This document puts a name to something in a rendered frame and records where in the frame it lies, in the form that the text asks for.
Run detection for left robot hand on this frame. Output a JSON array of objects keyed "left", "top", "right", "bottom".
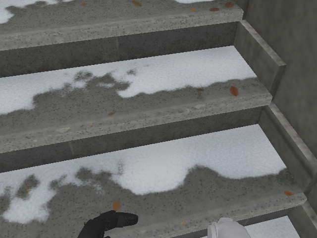
[{"left": 77, "top": 210, "right": 139, "bottom": 238}]

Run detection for robot right shin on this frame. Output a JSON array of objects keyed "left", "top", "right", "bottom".
[{"left": 217, "top": 217, "right": 233, "bottom": 224}]

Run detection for right robot thigh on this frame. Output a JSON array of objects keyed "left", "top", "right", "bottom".
[{"left": 207, "top": 220, "right": 252, "bottom": 238}]

